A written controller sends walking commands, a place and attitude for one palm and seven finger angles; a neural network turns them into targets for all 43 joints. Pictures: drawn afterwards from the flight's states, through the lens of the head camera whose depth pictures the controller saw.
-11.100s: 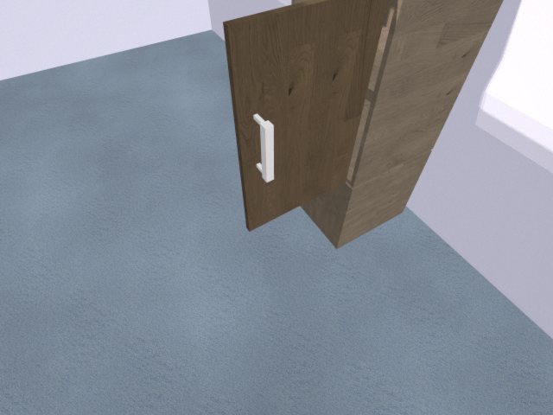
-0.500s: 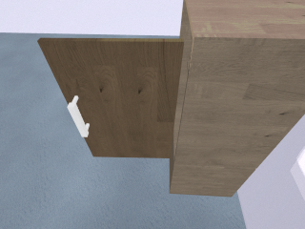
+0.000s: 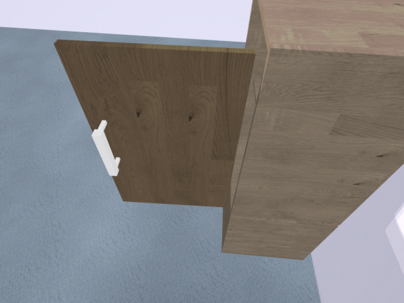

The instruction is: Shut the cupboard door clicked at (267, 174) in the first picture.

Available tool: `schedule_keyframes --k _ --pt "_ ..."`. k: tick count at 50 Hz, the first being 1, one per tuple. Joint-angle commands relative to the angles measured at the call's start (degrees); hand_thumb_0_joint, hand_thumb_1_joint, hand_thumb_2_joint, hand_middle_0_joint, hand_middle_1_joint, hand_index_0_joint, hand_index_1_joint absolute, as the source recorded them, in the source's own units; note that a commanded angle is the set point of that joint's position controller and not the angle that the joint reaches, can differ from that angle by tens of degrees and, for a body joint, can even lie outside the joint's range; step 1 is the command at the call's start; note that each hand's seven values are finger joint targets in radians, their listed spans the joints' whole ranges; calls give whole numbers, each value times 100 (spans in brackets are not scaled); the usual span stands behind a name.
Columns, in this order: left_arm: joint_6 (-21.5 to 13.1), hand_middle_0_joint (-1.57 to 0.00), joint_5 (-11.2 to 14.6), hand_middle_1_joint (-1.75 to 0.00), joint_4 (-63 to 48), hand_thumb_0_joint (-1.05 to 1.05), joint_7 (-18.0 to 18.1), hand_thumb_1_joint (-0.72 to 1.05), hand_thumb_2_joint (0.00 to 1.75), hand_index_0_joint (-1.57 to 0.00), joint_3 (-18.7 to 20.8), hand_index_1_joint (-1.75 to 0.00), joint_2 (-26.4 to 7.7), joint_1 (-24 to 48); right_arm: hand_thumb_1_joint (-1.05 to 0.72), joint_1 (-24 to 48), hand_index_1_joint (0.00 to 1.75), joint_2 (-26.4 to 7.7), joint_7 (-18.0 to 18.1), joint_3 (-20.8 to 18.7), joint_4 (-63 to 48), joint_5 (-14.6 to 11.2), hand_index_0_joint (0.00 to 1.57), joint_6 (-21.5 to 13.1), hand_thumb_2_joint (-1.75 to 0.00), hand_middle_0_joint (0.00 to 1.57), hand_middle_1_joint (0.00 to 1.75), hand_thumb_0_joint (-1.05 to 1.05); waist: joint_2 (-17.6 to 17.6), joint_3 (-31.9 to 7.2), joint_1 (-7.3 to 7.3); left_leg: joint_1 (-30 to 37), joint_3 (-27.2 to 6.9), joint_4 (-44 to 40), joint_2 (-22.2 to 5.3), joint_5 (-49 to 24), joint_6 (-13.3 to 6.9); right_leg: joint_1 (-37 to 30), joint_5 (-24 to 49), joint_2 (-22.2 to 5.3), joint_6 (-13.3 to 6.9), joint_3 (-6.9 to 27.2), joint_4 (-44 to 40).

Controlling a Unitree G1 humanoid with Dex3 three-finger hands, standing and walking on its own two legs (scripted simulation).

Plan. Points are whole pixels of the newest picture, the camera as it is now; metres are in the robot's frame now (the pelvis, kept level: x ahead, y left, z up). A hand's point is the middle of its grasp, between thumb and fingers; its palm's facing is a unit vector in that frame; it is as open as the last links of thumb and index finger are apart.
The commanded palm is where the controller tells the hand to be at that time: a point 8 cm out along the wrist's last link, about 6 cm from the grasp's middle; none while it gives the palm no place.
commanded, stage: shuffle to correct the standing spot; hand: left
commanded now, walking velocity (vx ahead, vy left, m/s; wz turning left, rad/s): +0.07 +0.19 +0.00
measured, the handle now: (108, 149) +0.47 +0.29 -0.01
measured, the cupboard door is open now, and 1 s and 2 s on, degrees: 92 92 92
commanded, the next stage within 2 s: come to a stop and stand still in 0.24 s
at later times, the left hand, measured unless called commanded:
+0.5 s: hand out of the picture +0.04 +0.26 -0.18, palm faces +0.05 -0.96 -0.29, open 7.4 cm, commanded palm none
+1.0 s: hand out of the picture +0.09 +0.23 -0.16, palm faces +0.02 -0.97 -0.23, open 7.3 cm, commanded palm none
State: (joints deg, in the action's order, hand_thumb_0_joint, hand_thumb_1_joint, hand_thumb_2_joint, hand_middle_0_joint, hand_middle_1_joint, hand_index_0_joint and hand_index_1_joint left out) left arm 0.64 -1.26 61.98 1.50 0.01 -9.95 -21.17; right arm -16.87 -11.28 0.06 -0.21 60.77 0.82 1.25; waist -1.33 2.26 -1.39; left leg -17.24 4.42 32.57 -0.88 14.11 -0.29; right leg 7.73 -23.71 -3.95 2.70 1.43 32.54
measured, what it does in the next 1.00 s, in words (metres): steps on the spot: right foot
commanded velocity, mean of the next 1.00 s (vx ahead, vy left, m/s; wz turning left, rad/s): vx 0.01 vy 0.03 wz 0.00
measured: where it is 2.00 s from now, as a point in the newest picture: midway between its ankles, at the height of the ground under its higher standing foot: outside the picture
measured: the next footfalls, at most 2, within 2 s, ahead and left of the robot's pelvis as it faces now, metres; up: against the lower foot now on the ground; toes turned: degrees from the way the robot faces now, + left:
right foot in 0.62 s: +0.06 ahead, -0.03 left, +0.00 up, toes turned +0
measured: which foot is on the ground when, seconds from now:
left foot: down 0.00-1.00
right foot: down 0.00-0.40, up 0.42-0.60, down 0.62-1.00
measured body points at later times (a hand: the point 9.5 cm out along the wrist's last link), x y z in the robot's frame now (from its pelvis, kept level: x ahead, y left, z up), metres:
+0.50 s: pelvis +0.02 +0.05 -0.01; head +0.06 +0.05 +0.44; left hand +0.04 +0.31 -0.16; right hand +0.14 -0.19 -0.14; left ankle +0.06 +0.15 -0.73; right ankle -0.04 -0.09 -0.68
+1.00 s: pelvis +0.06 +0.04 +0.00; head +0.06 +0.04 +0.45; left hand +0.09 +0.28 -0.14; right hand +0.07 -0.20 -0.15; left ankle +0.06 +0.15 -0.73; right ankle +0.01 -0.04 -0.73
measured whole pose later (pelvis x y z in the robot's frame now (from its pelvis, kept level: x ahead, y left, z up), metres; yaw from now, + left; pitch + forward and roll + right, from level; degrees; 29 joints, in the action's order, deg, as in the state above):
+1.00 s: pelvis +0.06 +0.04 +0.00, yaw +1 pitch -1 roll +0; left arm -1.3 -0.8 57.0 2.1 -0.8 -10.3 -16.5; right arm -17.1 -11.4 1.4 -0.4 59.4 1.3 -0.2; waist 0.1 0.5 0.7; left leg -14.3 4.4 30.7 -1.1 15.7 -0.5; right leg 8.8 -20.5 1.1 -2.6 -3.7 30.0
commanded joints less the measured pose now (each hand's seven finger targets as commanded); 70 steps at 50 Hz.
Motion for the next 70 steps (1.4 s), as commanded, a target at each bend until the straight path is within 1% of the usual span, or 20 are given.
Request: schedule_keyframes --k 1,5,8,9,11,12,15,18,20,21,24,30,32,34,35,36,40,45,50,70 --pt "-25 -20 -22 -30 -381 0 110 90 90 -20 304 -30 -1066 -142 -90 -72 30 -609 20 -158 -457 -7 20 -101 -90 20 30 0 -38 430 112 307 -209 -245 -190 -511 -121 999 821 -569 -573 381 -545" --pt "12 -20 -30 -30 -512 0 104 90 90 -20 244 -30 -633 -188 -90 -226 30 -937 74 -227 -536 7 20 -98 -90 20 30 0 1172 60 30 669 -1467 -1086 -1045 -964 -820 1341 -437 166 -356 -575 860" --pt "-32 -20 -7 -30 -499 0 101 90 90 -20 240 -30 -570 -362 -90 181 30 -841 62 -197 -750 12 20 -66 -90 20 30 0 892 -149 -199 217 -1150 -783 -923 -1175 -819 807 -141 1 -432 -427 288" --pt "-65 -20 -23 -30 -444 0 120 90 90 -20 273 -30 -717 -542 -90 381 30 -751 49 -187 -872 -3 20 -58 -90 20 30 0 407 -212 -312 -251 -828 -276 -623 -1010 -613 304 574 -293 -526 32 -340" --pt "-140 -20 -44 -30 -426 0 150 90 90 -20 435 -30 -1368 -646 -90 841 30 -525 -16 -203 -1156 30 20 -47 -90 20 30 0 -1599 245 -411 -1603 153 1192 147 839 15 -380 3201 -1974 -1197 1890 -1149" --pt "-165 -20 -60 -30 -436 0 183 90 90 -20 451 -30 -1401 -735 -90 1029 30 -556 -21 -222 -1232 50 20 -35 -90 20 30 0 -1519 383 -494 -1853 -54 1850 2 1564 58 -448 4423 -2217 -1455 1945 -1083" --pt "-130 -20 -138 -30 -698 0 224 90 90 -20 504 -30 -1427 -191 -90 1003 30 -493 -70 -237 -1295 -60 20 -69 -90 20 30 0 -1135 68 -262 -1740 -260 1235 -73 1578 26 -862 5268 -1798 -1232 919 -315" --pt "-81 -20 -47 -30 -983 0 148 90 90 -20 485 -30 -1485 412 -90 -70 30 -551 -78 -257 -963 -22 20 -79 -90 20 30 0 -823 -345 341 940 343 -497 303 -884 13 778 4099 -927 -616 -34 697" --pt "10 -20 14 -30 -1228 0 123 90 90 -20 351 -30 -821 394 -90 -527 30 -1230 -11 -411 -907 31 20 -85 -90 20 30 0 1502 -688 409 1474 -1894 -1027 -1726 -3333 -1064 2018 -1281 158 -132 -567 2780" --pt "54 -20 9 -30 -1277 0 153 90 90 -20 330 -30 -744 398 -90 -370 30 -1188 8 -362 -1002 23 20 -71 -90 20 30 0 1106 -616 371 1029 -1751 -1199 -1819 -2919 -1316 2008 -1512 123 -253 -244 3280" --pt "69 -20 3 -30 -1018 0 87 90 90 -20 275 -30 -611 357 -90 579 30 -779 77 -196 -1162 74 20 -135 -90 20 30 0 970 -199 34 -85 -1652 -1535 -1480 -1264 -1193 1568 -751 -93 -302 -136 2931" --pt "-77 -20 11 -30 -647 0 20 90 90 -20 116 -30 -526 -134 -90 628 30 -540 101 -117 -820 0 20 -166 -90 20 30 0 34 -344 -129 -211 -998 -1124 -885 -132 -565 -1 806 62 -320 -17 -892" --pt "-137 -20 17 -30 -699 0 -2 90 90 -20 60 -30 -828 256 -90 459 30 -304 33 -47 -713 -37 20 -129 -90 20 30 0 -310 -39 162 359 -443 -846 -243 469 -87 1032 9 -671 -641 840 -1732" --pt "-241 -20 54 -30 -653 0 -2 90 90 -20 50 -30 -820 543 -90 321 30 -274 31 -12 -451 17 20 -120 -90 20 30 0 -872 165 254 712 -306 -692 -229 -187 -16 1355 649 -621 -746 851 -1826" --pt "-275 -20 -54 -30 -812 0 68 90 90 -20 -13 -30 -1205 585 -90 231 30 -690 45 -127 -783 129 20 -220 -90 20 30 0 142 377 484 1075 -849 -852 -239 -715 -100 1344 647 -178 -600 498 -1068" --pt "-235 -20 -1 -30 -889 0 75 90 90 -20 84 -30 -829 422 -90 42 30 -702 77 -239 -798 118 20 -302 -90 20 30 0 639 -757 307 874 -859 -709 -575 -585 -91 811 463 -221 -515 193 -698" --pt "-262 -20 9 -30 -926 0 106 90 90 -20 61 -30 -775 362 -90 199 30 -374 95 -115 -904 96 20 -208 -90 20 30 0 -591 76 208 24 -486 -178 -232 -96 -46 936 480 -586 -758 840 -1524" --pt "-319 -20 33 -30 -814 0 139 90 90 -20 111 -30 -826 101 -90 9 30 -452 136 -95 -626 43 20 -331 -90 20 30 0 63 -217 117 364 -478 -362 -378 -1551 -139 160 3415 -386 -627 278 -766" --pt "-262 -20 59 -30 -729 0 157 90 90 -20 105 -30 -846 -50 -90 104 30 -497 173 -109 -460 10 20 -285 -90 20 30 0 48 -368 73 582 -399 -327 -409 -1864 -163 -63 3938 -401 -505 219 -650" --pt "-185 -20 39 -30 -461 0 117 90 90 -20 -20 -30 -749 136 -90 593 30 -617 88 -99 -61 -29 20 -224 -90 20 30 0 44 16 115 896 -637 -1175 -495 -857 -219 461 1553 -269 -388 233 -1269"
